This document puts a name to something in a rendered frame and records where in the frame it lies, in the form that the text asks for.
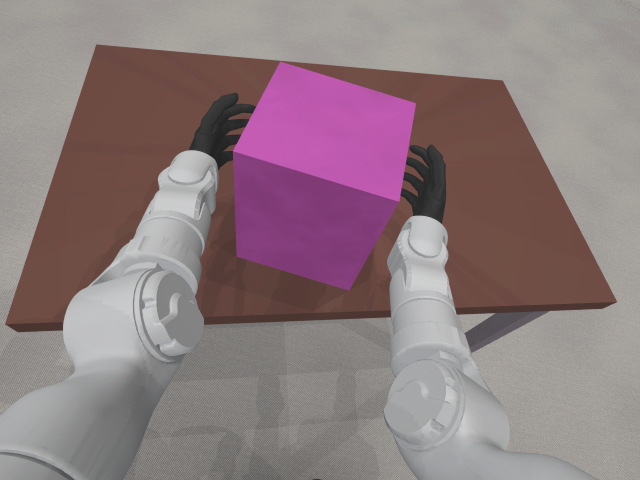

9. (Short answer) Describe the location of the table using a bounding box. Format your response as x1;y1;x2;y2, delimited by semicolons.
5;44;617;353

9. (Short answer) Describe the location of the robot right hand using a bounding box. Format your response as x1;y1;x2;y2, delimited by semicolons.
400;145;446;224

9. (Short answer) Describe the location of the robot left upper arm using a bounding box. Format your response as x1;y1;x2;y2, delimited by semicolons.
0;268;204;480

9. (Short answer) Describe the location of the robot left hand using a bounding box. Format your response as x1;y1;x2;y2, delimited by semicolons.
189;93;256;171

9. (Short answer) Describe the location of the right robot forearm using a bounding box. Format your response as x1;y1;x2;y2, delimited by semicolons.
387;216;492;394

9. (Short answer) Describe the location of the carton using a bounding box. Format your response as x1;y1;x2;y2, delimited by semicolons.
233;62;416;291

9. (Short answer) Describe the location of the robot right upper arm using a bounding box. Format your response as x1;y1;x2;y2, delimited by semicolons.
383;359;599;480

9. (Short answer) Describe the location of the left robot forearm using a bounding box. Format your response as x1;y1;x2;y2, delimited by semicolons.
63;150;219;357

